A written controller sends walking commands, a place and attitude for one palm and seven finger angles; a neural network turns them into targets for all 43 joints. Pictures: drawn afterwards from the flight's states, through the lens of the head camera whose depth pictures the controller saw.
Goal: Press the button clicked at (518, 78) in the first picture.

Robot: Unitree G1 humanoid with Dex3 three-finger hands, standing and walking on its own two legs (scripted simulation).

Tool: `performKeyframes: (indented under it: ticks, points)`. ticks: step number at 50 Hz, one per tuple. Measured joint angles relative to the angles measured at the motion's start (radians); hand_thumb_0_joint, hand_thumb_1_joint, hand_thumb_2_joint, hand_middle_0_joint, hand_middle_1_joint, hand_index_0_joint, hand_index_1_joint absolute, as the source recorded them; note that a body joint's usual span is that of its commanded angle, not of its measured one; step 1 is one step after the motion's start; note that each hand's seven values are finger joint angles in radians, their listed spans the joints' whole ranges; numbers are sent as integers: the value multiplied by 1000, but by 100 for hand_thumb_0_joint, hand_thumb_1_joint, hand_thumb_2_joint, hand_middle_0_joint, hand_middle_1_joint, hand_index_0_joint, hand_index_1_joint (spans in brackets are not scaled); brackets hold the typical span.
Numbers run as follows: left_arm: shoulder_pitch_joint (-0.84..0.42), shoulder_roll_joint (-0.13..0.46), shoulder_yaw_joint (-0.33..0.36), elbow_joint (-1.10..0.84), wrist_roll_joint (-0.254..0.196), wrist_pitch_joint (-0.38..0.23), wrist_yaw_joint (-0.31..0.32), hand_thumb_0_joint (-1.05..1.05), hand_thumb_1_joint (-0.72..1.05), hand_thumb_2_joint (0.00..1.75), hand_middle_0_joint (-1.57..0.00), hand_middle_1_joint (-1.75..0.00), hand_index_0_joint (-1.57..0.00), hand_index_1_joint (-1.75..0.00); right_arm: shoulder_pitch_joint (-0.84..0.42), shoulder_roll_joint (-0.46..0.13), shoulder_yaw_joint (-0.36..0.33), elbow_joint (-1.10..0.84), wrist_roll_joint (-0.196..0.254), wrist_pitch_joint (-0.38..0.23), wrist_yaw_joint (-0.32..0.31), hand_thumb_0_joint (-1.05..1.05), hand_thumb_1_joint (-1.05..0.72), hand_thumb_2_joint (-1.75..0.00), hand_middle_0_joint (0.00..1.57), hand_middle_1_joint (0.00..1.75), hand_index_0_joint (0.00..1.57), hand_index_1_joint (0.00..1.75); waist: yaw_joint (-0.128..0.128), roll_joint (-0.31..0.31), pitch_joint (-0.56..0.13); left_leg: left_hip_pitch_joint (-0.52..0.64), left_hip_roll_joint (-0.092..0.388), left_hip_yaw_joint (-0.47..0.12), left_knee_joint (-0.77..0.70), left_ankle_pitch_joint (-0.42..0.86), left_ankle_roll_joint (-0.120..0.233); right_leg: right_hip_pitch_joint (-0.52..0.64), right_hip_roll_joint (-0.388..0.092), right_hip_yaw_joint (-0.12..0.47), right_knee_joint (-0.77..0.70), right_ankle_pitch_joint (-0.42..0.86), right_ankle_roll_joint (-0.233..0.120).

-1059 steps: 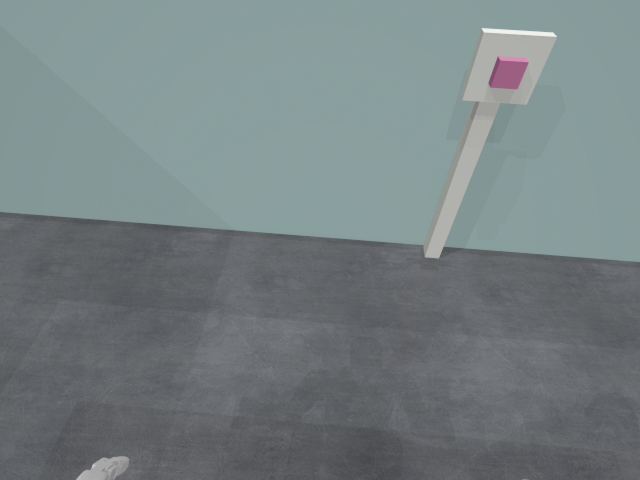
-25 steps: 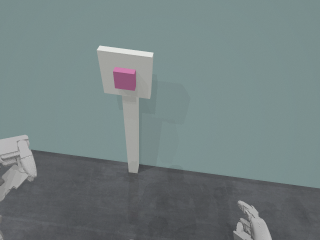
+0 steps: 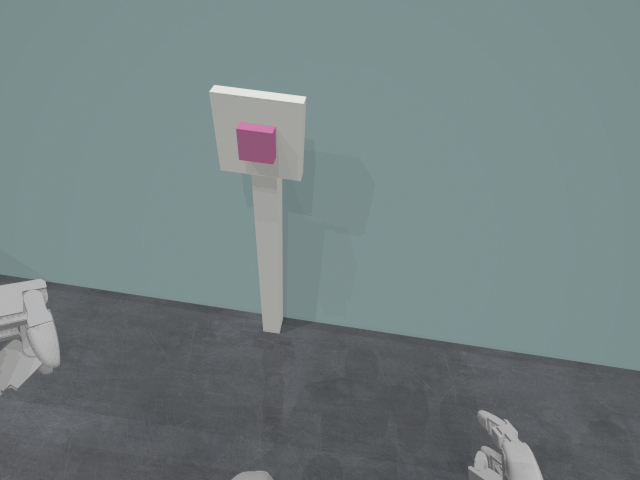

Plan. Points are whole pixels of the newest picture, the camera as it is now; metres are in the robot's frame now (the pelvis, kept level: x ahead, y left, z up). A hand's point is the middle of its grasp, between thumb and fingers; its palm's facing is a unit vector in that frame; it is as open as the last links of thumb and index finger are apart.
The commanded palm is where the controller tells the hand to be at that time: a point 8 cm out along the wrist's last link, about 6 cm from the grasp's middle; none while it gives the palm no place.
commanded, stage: stop stepping back and stand still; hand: left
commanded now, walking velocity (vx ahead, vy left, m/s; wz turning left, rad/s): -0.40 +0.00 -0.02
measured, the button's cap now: (257, 142) +0.71 +0.18 +0.04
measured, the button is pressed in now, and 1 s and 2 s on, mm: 0 0 0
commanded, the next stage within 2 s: let the arm hang, fingers relaxed in 0.78 s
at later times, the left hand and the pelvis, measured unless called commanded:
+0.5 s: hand out of the picture +0.08 +0.27 +0.17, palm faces +0.44 -0.81 -0.38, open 3.1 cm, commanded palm +0.02 +0.29 +0.18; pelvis -0.11 +0.01 +0.00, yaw +0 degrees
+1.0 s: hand out of the picture +0.09 +0.25 -0.01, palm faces +0.19 -0.89 -0.41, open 3.0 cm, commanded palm none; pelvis -0.11 +0.01 -0.01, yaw +2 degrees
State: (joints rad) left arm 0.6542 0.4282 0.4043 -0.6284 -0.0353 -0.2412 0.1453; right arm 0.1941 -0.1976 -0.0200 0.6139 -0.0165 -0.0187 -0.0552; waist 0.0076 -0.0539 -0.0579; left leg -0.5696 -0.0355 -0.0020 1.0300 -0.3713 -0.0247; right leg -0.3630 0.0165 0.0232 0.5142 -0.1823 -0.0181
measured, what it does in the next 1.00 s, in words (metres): walks backwards: left foot, then right foot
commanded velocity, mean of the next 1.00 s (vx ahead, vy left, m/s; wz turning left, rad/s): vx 0.12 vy -0.03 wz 0.00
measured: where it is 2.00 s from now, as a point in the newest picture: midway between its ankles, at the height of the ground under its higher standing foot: outside the picture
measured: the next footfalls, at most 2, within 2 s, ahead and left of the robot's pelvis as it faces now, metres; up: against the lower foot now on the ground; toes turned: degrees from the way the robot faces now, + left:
left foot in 0.12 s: -0.01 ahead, +0.14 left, +0.00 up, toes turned +2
right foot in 0.30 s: -0.03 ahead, -0.09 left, +0.00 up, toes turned -1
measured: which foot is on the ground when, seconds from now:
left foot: up 0.00-0.10, down 0.12-0.32, up 0.34-0.54, down 0.56-1.00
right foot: down 0.00-0.12, up 0.14-0.28, down 0.30-0.56, up 0.58-0.82, down 0.84-1.00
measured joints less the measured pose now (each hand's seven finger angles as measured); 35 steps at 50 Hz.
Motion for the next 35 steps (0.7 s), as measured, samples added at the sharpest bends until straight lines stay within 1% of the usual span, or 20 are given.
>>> performKeyframes:
  ticks: [2, 4, 5, 6, 8, 10, 12, 13, 15, 17, 19, 21, 23, 25, 27, 28, 30, 31, 33, 35]
  points:
    - [-31, -29, -5, 45, 9, 7, 14, 1, 89, 90, -131, -149, -131, -150, 16, -7, 2, 5, 1, 11, -15, 2, -90, -90, 20, 30, 21, 30, 3, -14, -16, 82, 19, 9, -68, -21, 4, -8, -16, 0, -28, 29, 8]
    - [-73, -55, -20, 75, 15, 15, 23, 1, 89, 90, -131, -149, -131, -150, 15, -23, 8, 1, 3, 2, -30, 2, -90, -90, 20, 30, 21, 30, 1, -9, -6, 186, 42, -4, -268, -19, 15, -38, -21, -13, -26, 49, 17]
    - [-91, -66, -31, 78, 17, 18, 25, 1, 89, 90, -131, -149, -131, -150, 11, -37, 9, -7, 4, -6, -34, 2, -90, -90, 20, 30, 21, 30, -5, 7, 6, 239, 59, -12, -395, 13, 21, -59, -17, -27, -14, 55, 23]
    - [-111, -68, -40, 78, 18, 20, 25, 1, 89, 90, -131, -149, -131, -150, 0, -41, 5, -9, 5, -15, -36, 2, -90, -90, 20, 30, 21, 30, -14, 8, 27, 251, 61, -18, -458, 53, 28, -84, -25, -37, 9, 56, 29]
    - [-127, -51, -48, 72, 23, 28, 21, 2, 89, 90, -131, -149, -131, -150, -18, -16, 4, -11, 8, -30, -33, 2, -90, -90, 20, 30, 20, 30, -11, -29, 77, 236, 37, -6, -446, 86, 24, -112, -32, -9, 84, -19, 40]
    - [-87, -32, -40, 43, 23, 33, 15, 2, 89, 90, -131, -149, -131, -150, -7, 17, 15, -20, 2, -61, -22, 2, -90, -90, 20, 30, 20, 30, -12, -43, 79, 230, 42, 7, -448, 101, 18, -133, -11, -8, 217, -148, 45]
    - [-37, -12, -25, -8, 20, 40, 15, 2, 89, 90, -131, -149, -131, -150, 20, 48, 30, -30, 1, -95, -9, 2, -90, -90, 20, 30, 21, 30, -20, -41, 65, 230, 54, 6, -462, 117, 12, -108, 6, -27, 279, -199, 46]
    - [-15, -3, -18, -36, 19, 38, 17, 2, 89, 90, -131, -149, -131, -150, 36, 59, 39, -33, 4, -108, -4, 2, -90, -90, 20, 30, 21, 30, -22, -36, 55, 229, 61, 6, -465, 122, 9, -71, 9, -41, 252, -200, 47]
    - [19, 14, -2, -75, 17, 23, 23, 2, 89, 90, -131, -149, -131, -150, 61, 71, 57, -35, 10, -123, 7, 2, -90, -90, 20, 30, 21, 30, -23, -32, 30, 218, 67, 11, -450, 122, 1, 32, 4, -60, 115, -162, 44]
    - [9, 5, -6, -63, 17, 9, 21, 2, 89, 90, -131, -149, -131, -150, 58, 65, 65, -15, 8, -114, 11, 2, -90, -90, 20, 30, 21, 30, -18, 3, 20, 199, 84, 3, -404, 80, 4, 55, 26, -68, 59, -97, -15]
    - [-30, -4, -22, -17, 15, 12, 17, 2, 89, 90, -131, -149, -131, -150, 55, 52, 61, 14, 5, -89, 6, 2, -90, -90, 20, 30, 21, 30, -18, 23, 10, 164, 67, -9, -295, -5, 17, 58, 27, -73, 47, -82, -38]
    - [-66, -18, -34, 48, 13, 18, 14, 1, 89, 90, -131, -149, -131, -150, 61, 35, 52, 41, 4, -66, 0, 2, -90, -90, 20, 30, 21, 30, -15, 25, -9, 121, 42, 2, -146, -17, 26, 63, 15, -69, 24, -68, -41]
    - [-76, -39, -36, 106, 9, 30, 14, 1, 89, 90, -131, -149, -131, -150, 71, 17, 46, 52, 3, -47, -7, 2, -90, -90, 20, 30, 21, 30, -18, 20, -30, 117, 34, 28, -105, -5, 32, 66, 1, -64, 2, -56, -38]
    - [-70, -57, -41, 141, 11, 44, 18, 1, 89, 90, -131, -149, -131, -150, 84, 0, 39, 52, 4, -42, -16, 2, -90, -90, 20, 30, 21, 30, -23, 13, -43, 160, 41, 53, -190, -11, 45, 64, -11, -67, -7, -55, -34]
    - [-59, -72, -55, 141, 13, 58, 22, 1, 89, 90, -131, -149, -131, -150, 95, -18, 32, 43, 3, -52, -27, 2, -90, -90, 20, 30, 21, 30, -28, 11, -42, 238, 53, 61, -351, -15, 58, 54, -14, -76, 11, -73, -25]
    - [-54, -79, -63, 125, 14, 62, 24, 1, 89, 90, -131, -149, -131, -150, 99, -32, 28, 31, 1, -62, -33, 2, -90, -90, 20, 30, 21, 30, -31, 19, -36, 277, 60, 49, -442, -24, 67, 38, -9, -84, 44, -98, -19]
    - [-63, -79, -74, 100, 23, 62, 29, 2, 89, 90, -131, -149, -131, -150, 90, -31, 17, 27, -4, -82, -39, 2, -90, -90, 20, 30, 21, 30, -39, -2, -5, 276, 48, 51, -452, 82, 66, -11, -12, -61, 187, -209, -6]
    - [-69, -74, -76, 88, 30, 61, 30, 2, 89, 90, -131, -149, -131, -150, 87, -21, 14, 30, -5, -93, -38, 2, -90, -90, 20, 30, 21, 30, -38, -15, 10, 284, 44, 56, -452, 96, 64, -39, -8, -45, 283, -232, -1]
    - [-70, -48, -67, 60, 35, 52, 27, 2, 89, 90, -131, -149, -131, -150, 92, 2, 18, 34, -5, -114, -29, 2, -90, -90, 20, 30, 21, 30, -43, -27, 16, 304, 44, 52, -479, 111, 59, -83, -1, -43, 425, -237, 9]
    - [-60, -25, -51, 30, 36, 44, 29, 2, 89, 90, -131, -149, -131, -150, 102, 20, 28, 32, 0, -128, -17, 2, -90, -90, 20, 30, 20, 30, -45, -22, 13, 323, 55, 42, -512, 126, 52, -87, -5, -66, 433, -212, 18]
